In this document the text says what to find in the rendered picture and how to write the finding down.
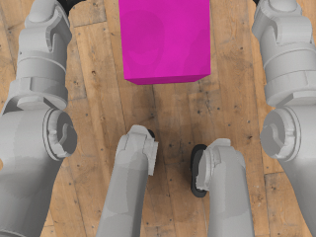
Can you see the right robot thigh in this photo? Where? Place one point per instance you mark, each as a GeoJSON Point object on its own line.
{"type": "Point", "coordinates": [230, 212]}

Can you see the robot left hand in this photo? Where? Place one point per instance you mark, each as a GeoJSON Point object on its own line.
{"type": "Point", "coordinates": [68, 4]}

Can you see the left robot upper arm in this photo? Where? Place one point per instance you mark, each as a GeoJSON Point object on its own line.
{"type": "Point", "coordinates": [33, 145]}

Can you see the carton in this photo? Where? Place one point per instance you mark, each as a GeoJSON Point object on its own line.
{"type": "Point", "coordinates": [164, 41]}

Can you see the left robot thigh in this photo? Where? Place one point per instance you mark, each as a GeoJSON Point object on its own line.
{"type": "Point", "coordinates": [122, 211]}

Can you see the right robot upper arm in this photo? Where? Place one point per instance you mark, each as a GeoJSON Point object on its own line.
{"type": "Point", "coordinates": [289, 135]}

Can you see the right robot forearm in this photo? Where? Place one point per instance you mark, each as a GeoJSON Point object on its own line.
{"type": "Point", "coordinates": [288, 53]}

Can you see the robot thigh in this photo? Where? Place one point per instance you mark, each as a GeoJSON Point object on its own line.
{"type": "Point", "coordinates": [122, 211]}
{"type": "Point", "coordinates": [230, 212]}

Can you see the left robot forearm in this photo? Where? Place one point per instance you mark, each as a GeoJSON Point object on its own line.
{"type": "Point", "coordinates": [42, 60]}

